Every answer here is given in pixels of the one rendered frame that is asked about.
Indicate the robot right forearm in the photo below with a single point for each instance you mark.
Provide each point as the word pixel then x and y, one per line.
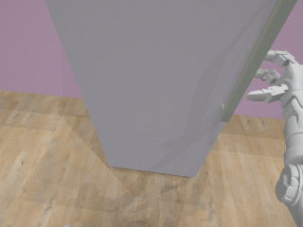
pixel 292 107

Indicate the right robot hand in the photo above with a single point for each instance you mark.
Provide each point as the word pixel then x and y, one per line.
pixel 291 78

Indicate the handle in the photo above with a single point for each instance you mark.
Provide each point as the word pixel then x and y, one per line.
pixel 274 23

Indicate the fridge door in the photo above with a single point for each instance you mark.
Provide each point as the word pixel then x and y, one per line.
pixel 153 74

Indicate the robot right upper arm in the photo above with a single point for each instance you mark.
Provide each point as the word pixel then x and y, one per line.
pixel 289 190

